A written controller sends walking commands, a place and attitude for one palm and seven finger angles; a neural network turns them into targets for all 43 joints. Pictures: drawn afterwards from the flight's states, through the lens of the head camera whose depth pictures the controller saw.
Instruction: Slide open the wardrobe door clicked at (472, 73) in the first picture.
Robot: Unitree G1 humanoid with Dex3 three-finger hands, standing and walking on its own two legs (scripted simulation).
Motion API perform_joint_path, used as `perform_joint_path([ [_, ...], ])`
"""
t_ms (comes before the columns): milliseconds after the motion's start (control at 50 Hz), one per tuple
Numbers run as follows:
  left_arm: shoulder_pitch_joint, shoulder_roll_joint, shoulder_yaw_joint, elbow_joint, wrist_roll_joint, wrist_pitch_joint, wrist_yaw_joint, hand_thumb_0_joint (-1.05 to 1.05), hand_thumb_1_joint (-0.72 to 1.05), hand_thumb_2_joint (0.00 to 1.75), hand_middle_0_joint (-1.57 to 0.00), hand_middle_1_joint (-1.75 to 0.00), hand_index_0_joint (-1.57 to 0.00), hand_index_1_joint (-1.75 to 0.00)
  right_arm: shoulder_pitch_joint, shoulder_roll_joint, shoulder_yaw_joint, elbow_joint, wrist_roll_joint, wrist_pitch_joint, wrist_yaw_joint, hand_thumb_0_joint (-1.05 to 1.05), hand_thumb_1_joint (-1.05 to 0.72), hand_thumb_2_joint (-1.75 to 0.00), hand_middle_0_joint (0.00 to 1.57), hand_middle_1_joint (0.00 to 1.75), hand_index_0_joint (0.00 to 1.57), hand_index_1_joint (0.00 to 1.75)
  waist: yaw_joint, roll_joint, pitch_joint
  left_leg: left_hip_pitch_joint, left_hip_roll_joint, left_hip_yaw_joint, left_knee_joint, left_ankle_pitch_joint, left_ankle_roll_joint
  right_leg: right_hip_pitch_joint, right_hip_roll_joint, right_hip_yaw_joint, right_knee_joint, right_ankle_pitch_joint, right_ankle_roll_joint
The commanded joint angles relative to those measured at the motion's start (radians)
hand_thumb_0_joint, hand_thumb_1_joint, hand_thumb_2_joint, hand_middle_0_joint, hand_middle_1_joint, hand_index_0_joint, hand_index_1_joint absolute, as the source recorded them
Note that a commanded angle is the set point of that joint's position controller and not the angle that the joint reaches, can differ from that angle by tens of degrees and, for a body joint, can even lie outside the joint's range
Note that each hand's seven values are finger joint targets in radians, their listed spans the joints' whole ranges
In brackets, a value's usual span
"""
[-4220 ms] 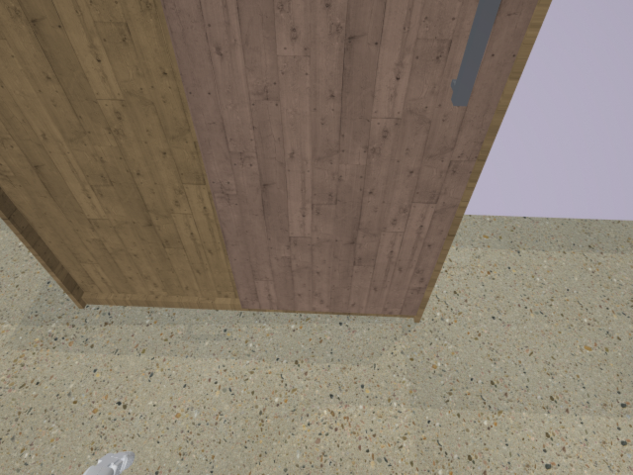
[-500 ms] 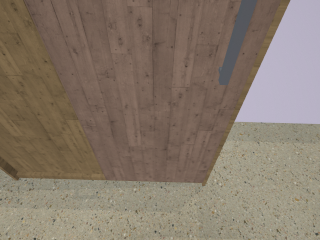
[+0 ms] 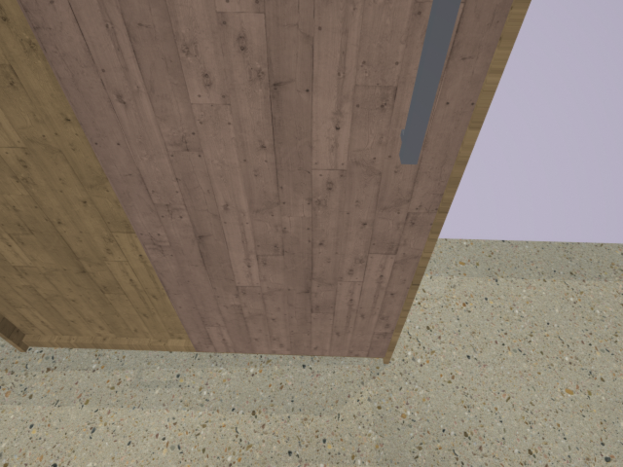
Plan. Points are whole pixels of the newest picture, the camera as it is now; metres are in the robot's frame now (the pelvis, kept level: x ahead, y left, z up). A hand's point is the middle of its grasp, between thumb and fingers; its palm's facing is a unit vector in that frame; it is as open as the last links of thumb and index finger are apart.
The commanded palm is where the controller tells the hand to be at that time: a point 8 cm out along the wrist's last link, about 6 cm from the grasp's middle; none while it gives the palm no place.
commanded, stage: come to a stop and stand still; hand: right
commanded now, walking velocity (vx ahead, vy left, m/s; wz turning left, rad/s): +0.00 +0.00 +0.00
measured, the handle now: (423, 74) +0.55 -0.11 +0.25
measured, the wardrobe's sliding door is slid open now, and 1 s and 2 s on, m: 0.00 0.00 0.00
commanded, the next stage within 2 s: look again from close up in 0.06 s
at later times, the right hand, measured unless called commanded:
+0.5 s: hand out of the picture +0.02 -0.18 -0.17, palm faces -0.02 +0.97 -0.22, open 7.4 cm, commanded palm none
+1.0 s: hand out of the picture +0.04 -0.18 -0.17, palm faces -0.01 +0.97 -0.25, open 7.4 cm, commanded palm none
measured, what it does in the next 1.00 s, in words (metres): stands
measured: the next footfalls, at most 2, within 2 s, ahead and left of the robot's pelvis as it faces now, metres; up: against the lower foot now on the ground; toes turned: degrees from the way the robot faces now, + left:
left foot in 1.44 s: +0.11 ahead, +0.12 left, +0.00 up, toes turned +2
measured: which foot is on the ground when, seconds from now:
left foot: down 0.00-1.00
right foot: down 0.00-1.00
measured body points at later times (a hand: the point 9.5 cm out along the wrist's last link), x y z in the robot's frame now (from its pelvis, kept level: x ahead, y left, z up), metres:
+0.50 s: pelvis +0.00 +0.01 +0.00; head +0.02 +0.01 +0.45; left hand +0.05 +0.26 -0.14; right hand +0.02 -0.23 -0.15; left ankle -0.04 +0.14 -0.73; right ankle +0.02 -0.10 -0.73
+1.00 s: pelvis +0.01 +0.02 +0.01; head +0.02 +0.02 +0.45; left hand +0.06 +0.28 -0.14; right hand +0.04 -0.23 -0.15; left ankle -0.04 +0.14 -0.73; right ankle +0.02 -0.10 -0.73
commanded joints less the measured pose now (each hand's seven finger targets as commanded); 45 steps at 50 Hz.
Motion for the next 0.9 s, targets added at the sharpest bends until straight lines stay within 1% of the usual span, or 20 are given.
perform_joint_path([
  [0, 0.012, 0.156, 0.026, -0.042, -0.007, -0.02, 0.003, 0.0, 0.9, 0.9, -0.2, -0.3, -0.2, -0.3, 0.047, -0.108, -0.018, -0.03, 0.004, -0.019, -0.004, 0.0, -0.9, -0.9, 0.2, 0.3, 0.2, 0.3, -0.007, -0.014, 0.01, -0.04, 0.041, -0.038, -0.081, 0.12, 0.056, 0.032, -0.108, 0.125, -0.123, 0.145, -0.021],
  [40, 0.007, 0.158, 0.026, -0.036, -0.007, -0.019, 0.003, 0.0, 0.9, 0.9, -0.2, -0.3, -0.2, -0.3, 0.042, -0.114, -0.018, -0.027, 0.005, -0.018, -0.003, 0.0, -0.9, -0.9, 0.2, 0.3, 0.2, 0.3, -0.005, -0.029, 0.006, -0.041, 0.042, -0.041, -0.084, 0.116, 0.056, 0.039, -0.107, 0.127, -0.13, 0.141, -0.02],
  [80, 0.0, 0.162, 0.025, -0.031, -0.008, -0.019, 0.003, 0.0, 0.9, 0.9, -0.2, -0.3, -0.2, -0.3, 0.039, -0.119, -0.018, -0.024, 0.005, -0.018, -0.004, 0.0, -0.9, -0.9, 0.2, 0.3, 0.2, 0.3, -0.006, -0.01, 0.009, -0.039, 0.045, -0.043, -0.088, 0.13, 0.056, 0.044, -0.106, 0.122, -0.122, 0.158, -0.02],
  [120, -0.008, 0.163, 0.024, -0.027, -0.008, -0.018, 0.002, 0.0, 0.9, 0.9, -0.2, -0.3, -0.2, -0.3, 0.036, -0.122, -0.017, -0.022, 0.005, -0.018, -0.003, 0.0, -0.9, -0.9, 0.2, 0.3, 0.2, 0.3, -0.006, -0.013, 0.013, -0.045, 0.049, -0.049, -0.097, 0.123, 0.057, 0.046, -0.105, 0.118, -0.124, 0.141, -0.017],
  [160, -0.01, 0.162, 0.025, -0.021, -0.009, -0.016, 0.002, 0.0, 0.9, 0.9, -0.2, -0.3, -0.2, -0.3, 0.034, -0.124, -0.015, -0.018, 0.004, -0.02, -0.002, 0.0, -0.9, -0.9, 0.2, 0.3, 0.2, 0.3, -0.003, 0.001, 0.006, -0.044, 0.047, -0.054, -0.099, 0.135, 0.057, 0.059, -0.104, 0.116, -0.119, 0.148, -0.016],
  [220, -0.023, 0.17, 0.026, -0.014, -0.008, -0.016, 0.002, 0.0, 0.9, 0.9, -0.2, -0.3, -0.2, -0.3, 0.028, -0.128, -0.016, -0.013, 0.005, -0.019, -0.001, 0.0, -0.9, -0.9, 0.2, 0.3, 0.2, 0.3, -0.003, -0.017, 0.008, -0.052, 0.052, -0.058, -0.104, 0.127, 0.058, 0.064, -0.107, 0.11, -0.13, 0.137, -0.013],
  [260, -0.025, 0.169, 0.025, -0.009, -0.01, -0.017, 0.001, 0.0, 0.9, 0.9, -0.2, -0.3, -0.2, -0.3, 0.031, -0.132, -0.016, -0.012, 0.004, -0.021, -0.001, 0.0, -0.9, -0.9, 0.2, 0.3, 0.2, 0.3, -0.006, 0.002, 0.004, -0.041, 0.052, -0.061, -0.108, 0.147, 0.058, 0.065, -0.106, 0.109, -0.121, 0.155, -0.014],
  [300, -0.032, 0.172, 0.026, -0.007, -0.01, -0.017, 0.001, 0.0, 0.9, 0.9, -0.2, -0.3, -0.2, -0.3, 0.022, -0.137, -0.017, -0.009, 0.005, -0.023, -0.001, 0.0, -0.9, -0.9, 0.2, 0.3, 0.2, 0.3, -0.003, 0.005, 0.001, -0.043, 0.057, -0.066, -0.11, 0.159, 0.059, 0.07, -0.104, 0.104, -0.118, 0.163, -0.01],
  [320, -0.034, 0.175, 0.026, -0.006, -0.01, -0.018, 0.001, 0.0, 0.9, 0.9, -0.2, -0.3, -0.2, -0.3, 0.023, -0.137, -0.017, -0.007, 0.006, -0.023, -0.001, 0.0, -0.9, -0.9, 0.2, 0.3, 0.2, 0.3, -0.004, -0.006, -0.007, -0.043, 0.058, -0.067, -0.11, 0.163, 0.059, 0.078, -0.104, 0.104, -0.118, 0.17, -0.009],
  [360, -0.037, 0.175, 0.026, 0.0, -0.01, -0.017, 0.002, 0.0, 0.9, 0.9, -0.2, -0.3, -0.2, -0.3, 0.02, -0.14, -0.016, -0.006, 0.005, -0.024, 0.0, 0.0, -0.9, -0.9, 0.2, 0.3, 0.2, 0.3, -0.005, 0.007, -0.006, -0.036, 0.057, -0.069, -0.114, 0.179, 0.06, 0.08, -0.105, 0.104, -0.113, 0.18, -0.01],
  [400, -0.043, 0.179, 0.024, 0.004, -0.01, -0.017, 0.002, 0.0, 0.9, 0.9, -0.2, -0.3, -0.2, -0.3, 0.014, -0.144, -0.017, -0.003, 0.006, -0.024, 0.0, 0.0, -0.9, -0.9, 0.2, 0.3, 0.2, 0.3, -0.004, -0.007, -0.004, -0.037, 0.06, -0.071, -0.116, 0.179, 0.061, 0.079, -0.106, 0.1, -0.118, 0.182, -0.007],
  [440, -0.049, 0.181, 0.023, 0.007, -0.01, -0.015, 0.001, 0.0, 0.9, 0.9, -0.2, -0.3, -0.2, -0.3, 0.013, -0.143, -0.016, -0.001, 0.007, -0.022, 0.001, 0.0, -0.9, -0.9, 0.2, 0.3, 0.2, 0.3, -0.006, -0.005, 0.004, -0.044, 0.059, -0.071, -0.124, 0.151, 0.061, 0.076, -0.105, 0.103, -0.124, 0.156, -0.005],
  [500, -0.053, 0.182, 0.025, 0.01, -0.009, -0.014, 0.001, 0.0, 0.9, 0.9, -0.2, -0.3, -0.2, -0.3, 0.007, -0.147, -0.016, 0.001, 0.006, -0.024, 0.002, 0.0, -0.9, -0.9, 0.2, 0.3, 0.2, 0.3, -0.004, -0.003, 0.005, -0.05, 0.06, -0.076, -0.13, 0.158, 0.062, 0.082, -0.105, 0.1, -0.123, 0.158, -0.003],
  [540, -0.055, 0.185, 0.023, 0.013, -0.009, -0.014, 0.001, 0.0, 0.9, 0.9, -0.2, -0.3, -0.2, -0.3, 0.001, -0.15, -0.016, 0.0, 0.007, -0.023, 0.003, 0.0, -0.9, -0.9, 0.2, 0.3, 0.2, 0.3, -0.004, -0.014, 0.008, -0.047, 0.059, -0.075, -0.132, 0.149, 0.062, 0.076, -0.107, 0.101, -0.13, 0.154, -0.002],
  [560, -0.055, 0.182, 0.024, 0.012, -0.01, -0.015, 0.001, 0.0, 0.9, 0.9, -0.2, -0.3, -0.2, -0.3, 0.007, -0.15, -0.018, -0.001, 0.005, -0.025, 0.003, 0.0, -0.9, -0.9, 0.2, 0.3, 0.2, 0.3, -0.007, 0.003, -0.001, -0.037, 0.059, -0.077, -0.133, 0.172, 0.063, 0.083, -0.107, 0.102, -0.122, 0.171, -0.004],
  [620, -0.06, 0.189, 0.023, 0.015, -0.009, -0.017, 0.001, 0.0, 0.9, 0.9, -0.2, -0.3, -0.2, -0.3, -0.001, -0.156, -0.019, 0.0, 0.008, -0.026, 0.004, 0.0, -0.9, -0.9, 0.2, 0.3, 0.2, 0.3, -0.007, -0.011, -0.015, -0.029, 0.064, -0.075, -0.13, 0.195, 0.063, 0.092, -0.108, 0.097, -0.122, 0.194, -0.001],
  [680, -0.063, 0.191, 0.023, 0.018, -0.01, -0.015, 0.002, 0.0, 0.9, 0.9, -0.2, -0.3, -0.2, -0.3, -0.007, -0.159, -0.018, 0.001, 0.007, -0.026, 0.004, 0.0, -0.9, -0.9, 0.2, 0.3, 0.2, 0.3, -0.006, 0.01, -0.004, -0.031, 0.064, -0.075, -0.134, 0.21, 0.063, 0.089, -0.107, 0.096, -0.121, 0.198, 0.001],
  [740, -0.065, 0.192, 0.023, 0.022, -0.009, -0.015, 0.002, 0.0, 0.9, 0.9, -0.2, -0.3, -0.2, -0.3, -0.009, -0.16, -0.019, 0.002, 0.009, -0.025, 0.005, 0.0, -0.9, -0.9, 0.2, 0.3, 0.2, 0.3, -0.007, -0.008, -0.014, -0.027, 0.064, -0.074, -0.135, 0.209, 0.063, 0.1, -0.11, 0.097, -0.125, 0.207, 0.002],
  [800, -0.063, 0.196, 0.022, 0.025, -0.009, -0.017, 0.003, 0.0, 0.9, 0.9, -0.2, -0.3, -0.2, -0.3, -0.013, -0.164, -0.022, 0.001, 0.008, -0.026, 0.005, 0.0, -0.9, -0.9, 0.2, 0.3, 0.2, 0.3, -0.008, -0.008, -0.026, -0.011, 0.063, -0.069, -0.132, 0.231, 0.063, 0.104, -0.114, 0.097, -0.125, 0.233, 0.002],
  [880, -0.068, 0.196, 0.022, 0.027, -0.01, -0.016, 0.004, 0.0, 0.9, 0.9, -0.2, -0.3, -0.2, -0.3, -0.014, -0.164, -0.022, 0.004, 0.007, -0.026, 0.005, 0.0, -0.9, -0.9, 0.2, 0.3, 0.2, 0.3, -0.008, 0.009, -0.006, -0.019, 0.065, -0.069, -0.14, 0.239, 0.062, 0.104, -0.113, 0.095, -0.127, 0.231, 0.003],
])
